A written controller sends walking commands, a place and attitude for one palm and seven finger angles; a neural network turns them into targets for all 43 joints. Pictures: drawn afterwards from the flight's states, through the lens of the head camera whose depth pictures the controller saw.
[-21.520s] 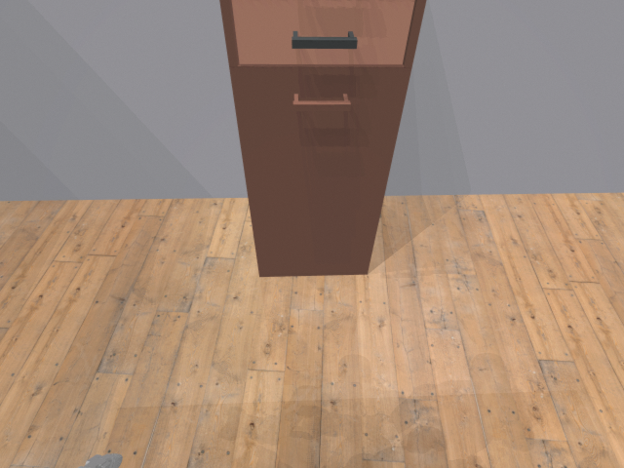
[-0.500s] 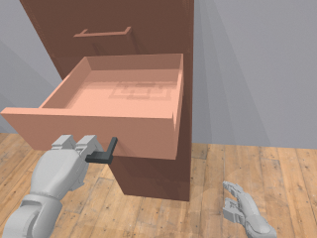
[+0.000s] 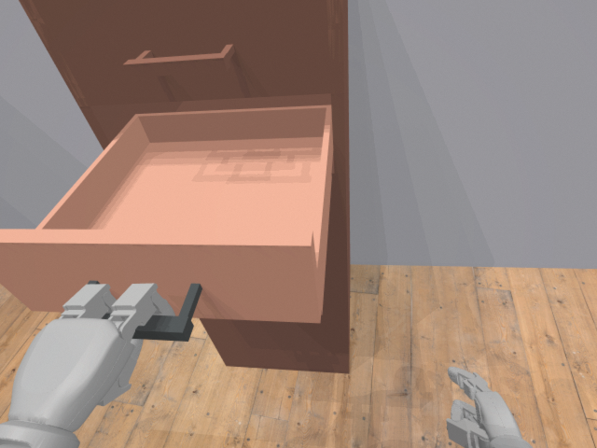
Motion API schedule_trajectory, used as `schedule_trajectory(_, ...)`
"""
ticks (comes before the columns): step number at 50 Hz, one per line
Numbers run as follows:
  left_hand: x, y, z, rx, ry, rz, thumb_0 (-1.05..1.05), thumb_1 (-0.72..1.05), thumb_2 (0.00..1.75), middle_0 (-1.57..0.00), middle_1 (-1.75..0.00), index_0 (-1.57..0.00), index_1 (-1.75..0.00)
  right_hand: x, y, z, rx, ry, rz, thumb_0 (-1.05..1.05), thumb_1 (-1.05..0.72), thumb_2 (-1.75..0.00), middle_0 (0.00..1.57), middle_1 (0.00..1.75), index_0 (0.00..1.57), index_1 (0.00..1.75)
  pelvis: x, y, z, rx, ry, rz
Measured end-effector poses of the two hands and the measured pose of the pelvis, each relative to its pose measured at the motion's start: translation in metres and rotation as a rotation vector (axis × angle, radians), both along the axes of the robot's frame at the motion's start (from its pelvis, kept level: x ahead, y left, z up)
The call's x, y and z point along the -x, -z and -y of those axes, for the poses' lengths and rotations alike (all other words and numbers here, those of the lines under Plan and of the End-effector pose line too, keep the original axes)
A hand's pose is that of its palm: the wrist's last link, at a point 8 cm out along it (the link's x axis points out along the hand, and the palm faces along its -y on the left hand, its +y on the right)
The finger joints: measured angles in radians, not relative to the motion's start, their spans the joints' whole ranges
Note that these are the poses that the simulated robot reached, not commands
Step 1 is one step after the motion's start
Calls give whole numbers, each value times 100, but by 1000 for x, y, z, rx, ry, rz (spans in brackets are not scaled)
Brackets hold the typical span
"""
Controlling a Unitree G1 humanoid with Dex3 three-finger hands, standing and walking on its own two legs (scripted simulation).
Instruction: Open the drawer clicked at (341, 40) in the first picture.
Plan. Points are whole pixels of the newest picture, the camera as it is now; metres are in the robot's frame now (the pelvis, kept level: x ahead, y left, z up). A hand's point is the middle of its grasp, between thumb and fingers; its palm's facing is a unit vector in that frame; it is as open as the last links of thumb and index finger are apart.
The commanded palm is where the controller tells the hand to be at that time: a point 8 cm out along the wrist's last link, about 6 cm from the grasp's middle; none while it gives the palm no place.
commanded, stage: open the thumb to release the handle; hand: left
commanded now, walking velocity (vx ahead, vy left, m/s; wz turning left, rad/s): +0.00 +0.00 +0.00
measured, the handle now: (133, 308) +0.22 +0.20 +0.16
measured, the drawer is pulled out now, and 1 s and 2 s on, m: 0.30 0.30 0.30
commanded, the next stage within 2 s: lift the hand off the handle in 0.58 s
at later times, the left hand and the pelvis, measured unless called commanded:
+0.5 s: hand (113, 360) +0.17 +0.21 +0.14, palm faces +0.12 -0.13 -0.98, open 10.6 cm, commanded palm +0.13 +0.21 +0.20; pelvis -0.01 +0.00 +0.01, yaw +2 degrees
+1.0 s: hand (119, 359) +0.17 +0.21 +0.13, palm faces +0.10 -0.12 -0.99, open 13.8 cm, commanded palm +0.14 +0.21 +0.20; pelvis -0.02 +0.00 +0.01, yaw +2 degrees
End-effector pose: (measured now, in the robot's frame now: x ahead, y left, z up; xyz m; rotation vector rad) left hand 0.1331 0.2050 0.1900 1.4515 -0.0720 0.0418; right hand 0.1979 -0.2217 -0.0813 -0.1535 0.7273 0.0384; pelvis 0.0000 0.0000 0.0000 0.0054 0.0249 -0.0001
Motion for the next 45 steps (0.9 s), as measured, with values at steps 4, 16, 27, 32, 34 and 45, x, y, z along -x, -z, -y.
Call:
schedule_trajectory(4, 0, 0, 0, 0, -7, 7, 0, 73, 82, -34, -134, -35, -126, 1, 4, -8, -19, -12, -4, 1, -91, -90, 19, 30, 20, 30, 0, 0, -2, -1, -3, -3)
schedule_trajectory(16, -9, -4, -10, 16, -98, 71, -1, 50, 73, -39, -132, -38, -130, -15, 1, -41, -37, -100, 14, 1, -91, -90, 19, 30, 20, 30, 7, -2, -3, -4, -39, 35)
schedule_trajectory(27, -8, -4, -8, 15, -78, 34, 0, -13, 46, -35, -125, -35, -124, -29, -23, -51, -29, -140, 86, 1, -91, -90, 20, 30, 20, 30, 14, -6, -1, -2, -41, 70)
schedule_trajectory(32, -5, -4, -9, 17, -75, 39, 0, -34, 37, -33, -122, -33, -122, -25, -24, -46, -11, -139, 80, 1, -91, -90, 20, 30, 20, 30, 17, -6, -1, 1, -42, 77)
schedule_trajectory(34, -5, -3, -9, 18, -73, 42, 0, -39, 34, -33, -122, -33, -122, -22, -22, -44, -4, -135, 69, 1, -91, -90, 20, 30, 20, 30, 19, -7, -1, 1, -43, 80)
schedule_trajectory(45, -13, 6, -7, 15, -56, 33, 0, -48, 30, -31, -120, -32, -120, 3, -6, -39, -6, -110, -7, 1, -91, -90, 19, 30, 20, 30, 24, -7, -1, 0, -39, 79)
